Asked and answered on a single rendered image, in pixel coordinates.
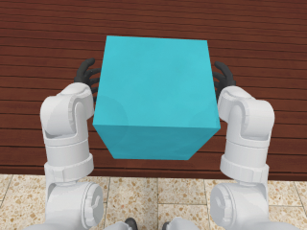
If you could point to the robot left upper arm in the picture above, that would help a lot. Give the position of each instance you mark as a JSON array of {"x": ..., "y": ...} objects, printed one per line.
[{"x": 73, "y": 207}]

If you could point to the robot left foot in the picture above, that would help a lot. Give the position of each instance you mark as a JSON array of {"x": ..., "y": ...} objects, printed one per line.
[{"x": 132, "y": 223}]

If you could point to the robot right forearm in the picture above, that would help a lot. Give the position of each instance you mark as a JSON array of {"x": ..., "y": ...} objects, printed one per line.
[{"x": 248, "y": 136}]

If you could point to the robot right thigh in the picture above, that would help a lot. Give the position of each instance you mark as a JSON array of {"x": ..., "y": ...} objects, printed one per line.
[{"x": 181, "y": 224}]

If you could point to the left robot hand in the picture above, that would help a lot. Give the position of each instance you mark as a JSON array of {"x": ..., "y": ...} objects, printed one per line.
[{"x": 83, "y": 75}]

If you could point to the carton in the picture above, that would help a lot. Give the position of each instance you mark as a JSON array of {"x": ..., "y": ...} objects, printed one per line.
[{"x": 156, "y": 98}]

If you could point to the robot right upper arm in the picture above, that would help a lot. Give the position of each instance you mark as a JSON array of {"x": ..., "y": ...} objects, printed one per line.
[{"x": 239, "y": 207}]

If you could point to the robot left forearm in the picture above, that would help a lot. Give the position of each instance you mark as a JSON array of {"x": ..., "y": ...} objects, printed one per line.
[{"x": 65, "y": 133}]

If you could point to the right robot hand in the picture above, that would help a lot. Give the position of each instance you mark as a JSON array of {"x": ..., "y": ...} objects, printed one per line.
[{"x": 225, "y": 79}]

